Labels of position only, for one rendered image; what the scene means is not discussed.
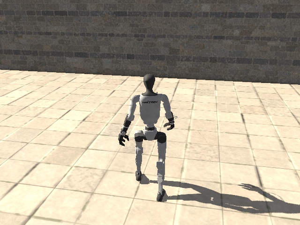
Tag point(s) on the right robot hand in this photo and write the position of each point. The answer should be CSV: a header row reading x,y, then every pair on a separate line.
x,y
171,127

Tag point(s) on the robot right forearm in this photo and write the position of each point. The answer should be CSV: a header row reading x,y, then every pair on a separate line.
x,y
171,120

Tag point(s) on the right robot shin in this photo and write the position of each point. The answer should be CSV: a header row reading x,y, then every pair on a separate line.
x,y
160,178

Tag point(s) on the robot left forearm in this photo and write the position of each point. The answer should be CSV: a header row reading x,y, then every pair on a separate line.
x,y
125,126

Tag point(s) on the robot right upper arm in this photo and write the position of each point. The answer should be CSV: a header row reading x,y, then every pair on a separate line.
x,y
166,105

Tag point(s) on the robot left upper arm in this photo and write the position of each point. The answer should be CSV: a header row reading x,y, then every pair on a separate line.
x,y
132,107

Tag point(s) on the left robot foot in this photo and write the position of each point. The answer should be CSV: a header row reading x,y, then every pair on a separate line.
x,y
138,177

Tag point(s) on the left robot hand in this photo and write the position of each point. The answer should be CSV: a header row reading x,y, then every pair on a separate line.
x,y
121,139

